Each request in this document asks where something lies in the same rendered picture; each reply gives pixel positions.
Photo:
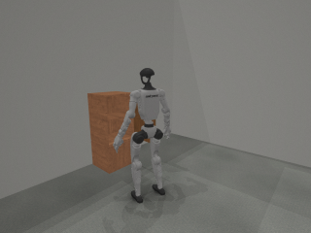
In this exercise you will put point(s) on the robot left hand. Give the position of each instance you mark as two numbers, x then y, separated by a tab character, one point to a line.
117	143

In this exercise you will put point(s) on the robot right hand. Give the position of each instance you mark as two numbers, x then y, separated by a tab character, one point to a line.
165	130

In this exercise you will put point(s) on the cupboard door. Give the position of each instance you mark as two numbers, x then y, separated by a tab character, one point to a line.
138	122

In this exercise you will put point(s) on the humanoid robot torso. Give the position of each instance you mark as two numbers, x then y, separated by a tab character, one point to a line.
148	109

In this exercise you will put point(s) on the left robot foot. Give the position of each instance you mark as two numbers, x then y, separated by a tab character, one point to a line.
138	198

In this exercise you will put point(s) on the robot left upper arm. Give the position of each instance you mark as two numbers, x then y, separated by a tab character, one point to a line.
134	95

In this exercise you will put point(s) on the robot right upper arm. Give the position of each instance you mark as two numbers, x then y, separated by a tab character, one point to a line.
163	101

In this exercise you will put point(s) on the robot left forearm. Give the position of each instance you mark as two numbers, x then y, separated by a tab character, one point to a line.
124	125

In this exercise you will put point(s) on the robot right forearm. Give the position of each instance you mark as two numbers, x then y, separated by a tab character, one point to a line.
167	119

